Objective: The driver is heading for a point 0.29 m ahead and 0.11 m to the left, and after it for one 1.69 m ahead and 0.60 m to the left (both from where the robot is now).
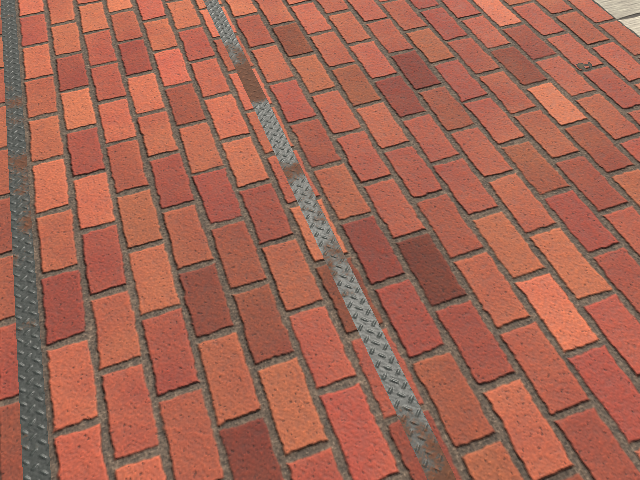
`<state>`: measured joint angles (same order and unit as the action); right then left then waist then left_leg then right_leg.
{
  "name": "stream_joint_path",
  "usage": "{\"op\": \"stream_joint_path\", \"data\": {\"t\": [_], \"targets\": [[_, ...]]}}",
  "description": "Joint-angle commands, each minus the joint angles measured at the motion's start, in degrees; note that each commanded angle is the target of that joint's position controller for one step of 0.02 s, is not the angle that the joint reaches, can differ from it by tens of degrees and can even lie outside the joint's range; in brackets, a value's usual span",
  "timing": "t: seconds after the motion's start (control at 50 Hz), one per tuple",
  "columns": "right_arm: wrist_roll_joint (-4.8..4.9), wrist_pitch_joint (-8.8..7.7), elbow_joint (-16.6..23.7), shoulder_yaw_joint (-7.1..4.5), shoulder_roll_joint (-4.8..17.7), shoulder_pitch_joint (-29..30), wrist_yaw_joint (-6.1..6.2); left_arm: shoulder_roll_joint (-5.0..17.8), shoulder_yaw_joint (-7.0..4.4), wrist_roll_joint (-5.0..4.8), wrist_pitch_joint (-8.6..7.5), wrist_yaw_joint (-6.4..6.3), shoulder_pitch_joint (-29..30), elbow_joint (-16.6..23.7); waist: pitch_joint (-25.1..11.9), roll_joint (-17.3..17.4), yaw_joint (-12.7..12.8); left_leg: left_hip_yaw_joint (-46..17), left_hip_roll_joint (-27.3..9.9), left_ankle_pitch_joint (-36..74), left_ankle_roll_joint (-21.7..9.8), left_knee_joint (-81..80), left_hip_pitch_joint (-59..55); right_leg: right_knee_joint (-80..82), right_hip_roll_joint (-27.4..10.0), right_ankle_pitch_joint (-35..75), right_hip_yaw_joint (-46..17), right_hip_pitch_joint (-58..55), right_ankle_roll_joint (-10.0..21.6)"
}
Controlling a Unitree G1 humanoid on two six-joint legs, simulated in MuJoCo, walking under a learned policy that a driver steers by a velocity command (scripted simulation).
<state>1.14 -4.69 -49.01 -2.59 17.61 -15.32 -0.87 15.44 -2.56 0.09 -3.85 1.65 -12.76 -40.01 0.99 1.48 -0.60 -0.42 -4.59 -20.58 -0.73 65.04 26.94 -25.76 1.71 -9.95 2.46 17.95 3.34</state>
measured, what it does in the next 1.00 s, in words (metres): walks ahead, turning left: left foot, then right foot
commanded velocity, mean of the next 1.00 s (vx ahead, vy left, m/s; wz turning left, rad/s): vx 0.19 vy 0.00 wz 0.41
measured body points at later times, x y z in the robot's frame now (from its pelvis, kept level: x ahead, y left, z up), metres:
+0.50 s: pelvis +0.22 +0.06 -0.01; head +0.27 +0.09 +0.43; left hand +0.29 +0.36 -0.13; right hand +0.44 -0.17 -0.10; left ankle +0.30 +0.15 -0.74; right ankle +0.18 -0.10 -0.65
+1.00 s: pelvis +0.29 +0.03 +0.00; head +0.33 +0.02 +0.45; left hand +0.28 +0.34 -0.09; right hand +0.57 -0.14 -0.10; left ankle +0.22 +0.14 -0.66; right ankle +0.37 -0.07 -0.74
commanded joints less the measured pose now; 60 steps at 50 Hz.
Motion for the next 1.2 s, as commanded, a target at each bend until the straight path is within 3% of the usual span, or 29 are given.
{"op": "stream_joint_path", "data": {"t": [0.02, 0.1, 0.18, 0.24, 0.3, 0.34, 0.36, 0.38, 0.4, 0.42, 0.44, 0.46, 0.48, 0.54, 0.6, 0.7, 0.78, 0.82, 0.84, 0.86, 0.88, 0.9, 0.94, 1.04, 1.08, 1.14, 1.16, 1.18, 1.2], "targets": [[0.0, 0.67, 2.99, -1.01, 3.44, -1.93, 0.16, 6.72, -2.1, 0.2, -1.74, -0.09, -0.37, 2.31, -3.42, -6.56, -0.76, -2.9, -4.06, 5.52, 0.91, -1.16, 9.56, 15.92, -15.53, 9.5, -15.17, -9.46, 11.07], [-0.11, 1.49, 4.67, -0.9, 2.49, 3.55, 0.19, 7.92, -2.73, 0.85, -2.5, -1.01, -2.32, -0.26, -0.24, -4.51, 0.41, -5.18, -3.38, 16.46, 2.02, -10.54, 13.63, 18.71, -15.21, 11.7, -7.09, -9.59, 9.82], [-0.56, 0.94, 6.72, -0.35, 1.05, 9.68, -0.87, 8.73, -2.83, 0.76, -2.24, -1.8, -2.36, -1.68, 2.32, -3.93, 2.45, -2.14, -0.88, 26.92, 1.27, -24.08, 9.62, 18.21, -13.51, 18.8, 1.44, -9.49, 6.89], [-0.89, 0.76, 9.31, -0.43, 1.21, 12.82, -1.99, 9.9, -3.19, 0.12, -1.1, -2.54, -3.9, -3.13, 1.56, -4.75, 3.61, 0.48, 0.83, 26.73, 0.32, -28.93, 7.38, 13.35, -14.61, 27.95, 4.1, -13.75, 5.46], [-1.15, 0.95, 10.86, -1.67, 3.8, 10.31, -3.12, 11.56, -3.89, -1.03, 0.62, -3.69, -2.37, -3.03, -1.17, -6.99, 1.44, 2.84, 3.5, 17.7, -1.94, -31.19, 4.48, 4.17, -15.94, 39.44, 4.54, -19.12, 3.28], [-1.3, 0.87, 8.39, -3.99, 7.78, -0.96, -2.81, 11.02, -3.77, -1.22, 1.75, -4.5, -1.34, -2.3, -7.03, -4.93, -4.11, 4.39, 7.61, 21.66, -4.63, -37.22, -9.66, -13.16, -12.13, 41.12, 6.7, -16.95, -0.17], [-1.45, 1.14, 8.4, -5.46, 13.25, -5.59, -1.52, 9.08, -2.88, 0.51, 1.45, -4.5, -4.14, -1.08, -12.62, 3.88, -5.12, -7.75, -1.24, 45.99, -8.56, -36.04, -24.52, -30.48, -8.1, 20.9, 7.47, -5.06, -3.95], [-2.19, 1.37, 10.25, -5.36, 17.23, -2.89, -0.83, 2.54, -0.8, 2.57, 0.53, -3.42, -12.11, 0.17, -20.24, 14.87, 1.93, -32.34, -15.89, 67.08, -21.49, -33.5, -42.19, -51.6, 2.87, -31.26, 1.62, 15.68, -8.05], [-1.81, 1.8, 11.97, -4.81, 13.82, -3.87, -1.04, 7.43, -1.28, 0.78, -0.2, -2.45, -10.35, -0.73, -29.49, 7.91, -2.7, -36.37, -16.75, 56.65, -23.92, -37.85, -43.52, -56.98, 1.51, -30.5, -9.29, 17.51, -7.26], [-1.41, 2.04, 12.87, -4.25, 11.0, -0.31, -1.01, 9.32, -1.84, -1.07, -0.08, -2.3, -4.61, 0.72, -22.58, 4.31, -3.15, -29.53, -13.58, 47.15, -21.26, -39.56, -38.13, -55.69, -0.81, -25.49, -9.15, 21.13, -6.26], [-0.38, 2.52, 12.97, -3.68, 8.65, 2.43, -0.67, 8.96, -1.8, -0.65, 0.39, -2.95, -1.62, 1.16, -15.6, -0.1, -2.04, -24.8, -10.5, 38.96, -17.96, -41.36, -30.39, -51.45, -2.95, -20.93, -7.98, 22.46, -6.08], [-0.11, 3.13, 13.47, -3.18, 7.21, 4.59, -0.21, 9.16, -2.06, 0.15, 1.2, -3.72, -0.03, 1.23, -11.07, -0.77, -0.84, -22.43, -8.61, 33.79, -16.29, -43.42, -22.27, -47.49, -4.32, -18.05, -7.8, 20.84, -6.26], [-0.71, 3.56, 14.05, -3.07, 7.02, 5.9, 0.1, 9.49, -2.38, 0.32, 2.12, -3.98, -0.54, 1.59, -9.18, 0.71, 1.02, -21.25, -7.04, 30.54, -15.51, -45.35, -15.74, -44.6, -4.74, -16.32, -7.98, 16.94, -6.2], [-1.76, 3.9, 14.91, -3.73, 8.51, 6.95, 0.76, 7.22, -2.0, 0.79, 2.98, -4.46, -2.37, 1.44, -8.9, 3.56, 2.55, -18.75, -4.62, 32.47, -15.05, -46.46, -9.33, -37.03, -3.25, -13.81, -6.76, 12.55, -7.1], [-1.04, 4.66, 15.25, -4.2, 9.56, 6.49, 1.94, 6.61, -1.82, 0.89, 3.24, -4.82, -0.59, 1.67, -10.8, 3.58, 1.76, -19.75, -3.72, 25.87, -13.85, -45.89, -10.1, -30.95, -2.58, -9.68, -7.74, 12.72, -8.23], [-0.87, 6.28, 16.31, -4.28, 9.35, 7.0, 2.79, 6.34, -1.85, 0.31, 2.95, -4.25, 3.78, 3.02, -8.2, 6.51, 0.0, -23.92, -1.57, 7.22, -11.44, -46.6, -8.92, -20.94, -1.3, -6.61, -8.82, 10.88, -8.32], [-0.65, 6.98, 16.74, -4.31, 8.99, 6.04, 2.47, 6.86, -2.28, -0.29, 1.53, -3.34, 3.79, 3.28, -8.15, 8.1, -0.55, -28.6, -1.84, 12.56, -10.81, -43.5, -12.61, -10.5, 0.11, -8.52, -8.63, 6.14, -6.77], [-0.09, 7.42, 17.07, -3.75, 7.68, 6.89, 2.59, 7.18, -2.73, -0.17, 1.02, -2.75, 0.04, 2.01, -8.44, 7.54, 1.87, -27.2, 0.25, 14.85, -8.28, -39.55, -11.64, 2.17, -1.16, -0.14, -7.25, -2.16, -4.9], [-0.34, 7.4, 16.99, -3.02, 5.36, 4.62, 2.59, 10.13, -3.44, 0.8, 1.06, -2.8, -0.53, 2.31, -9.26, 2.48, 0.91, -23.49, 3.38, 7.17, -5.34, -33.84, -7.21, 5.1, -9.12, 3.43, -13.1, -8.25, -2.09], [-0.36, 6.94, 18.11, -2.71, 3.85, 2.81, 2.33, 15.23, -4.5, 2.34, 1.81, -3.02, 2.32, 2.72, -6.12, -14.58, -2.84, -11.47, 12.76, -7.77, -1.61, -24.5, 3.05, 6.91, -19.16, 14.72, -25.4, -10.04, 5.83], [-1.35, 6.04, 18.03, -3.85, 8.18, 4.5, 2.22, 12.21, -4.1, 3.18, 1.9, -2.96, 1.71, 3.37, -6.36, -16.96, 0.19, -8.82, 12.35, -15.81, 1.44, -10.63, 5.82, 8.16, -24.84, 19.77, -32.58, -8.13, 12.62], [-1.1, 5.87, 16.91, -4.81, 10.38, 3.89, 2.04, 10.32, -3.5, 2.39, 1.86, -3.15, 2.76, 4.01, -6.23, -12.0, 0.09, -9.93, 11.2, -13.57, 2.56, -2.84, 6.16, 6.79, -23.43, 20.77, -29.28, -7.77, 12.62], [-0.92, 6.93, 14.75, -4.54, 8.11, 2.6, 2.45, 8.08, -2.85, 0.42, 2.05, -3.29, 5.14, 4.11, -4.73, -8.18, -0.6, -9.52, 10.53, -8.82, 4.52, 2.17, 7.15, 4.39, -17.58, 20.73, -20.99, -8.65, 8.4], [-0.67, 7.29, 15.6, -1.86, 1.34, 6.12, 2.02, 6.9, -2.23, 0.43, 3.34, -3.11, 5.09, 3.05, -5.76, -12.52, 0.8, -2.96, 6.97, -5.6, 6.37, -15.75, -1.97, 3.3, -12.27, 23.15, -12.39, -9.61, 7.06], [-0.38, 7.16, 15.89, -1.74, 1.53, 7.48, 1.66, 8.33, -2.63, 0.19, 3.84, -2.95, 2.91, 2.23, -6.13, -14.84, 2.48, -0.88, 6.26, -4.75, 6.16, -24.86, -6.67, 3.02, -13.17, 22.7, -13.67, -10.31, 8.0], [-0.73, 6.92, 13.77, -2.14, 2.49, 4.29, 1.39, 7.75, -2.13, -0.93, 3.73, -2.65, 1.46, 1.18, -4.89, -12.57, 0.76, 0.14, 6.57, 11.58, 3.24, -45.68, -16.92, 1.6, -12.14, 17.46, -13.73, -7.21, 5.42], [-1.33, 6.89, 14.23, -2.27, 4.33, 4.09, 1.62, 6.98, -1.73, -0.44, 3.02, -2.4, -0.47, 0.59, -5.89, -9.84, 1.34, -4.07, 3.34, 17.19, 1.41, -45.83, -22.86, 1.24, -11.44, 12.53, -13.38, -3.53, 2.13], [-2.03, 7.0, 14.67, -2.92, 8.35, 3.16, 2.2, 5.2, -1.03, 1.39, 2.06, -1.78, -1.3, 1.12, -8.39, -0.12, 3.14, -10.85, -3.91, 31.02, -1.41, -41.82, -27.6, -3.73, -7.59, 4.61, -8.93, 0.38, -1.42], [-2.5, 6.94, 13.38, -2.3, 6.14, 5.76, 1.81, 2.73, -0.33, 1.62, 1.51, -1.64, -1.65, 0.98, -8.13, 8.41, 4.93, -11.25, -5.22, 23.86, -5.42, -41.14, -19.72, -0.76, -4.95, -4.32, -5.24, -2.89, -4.36]]}}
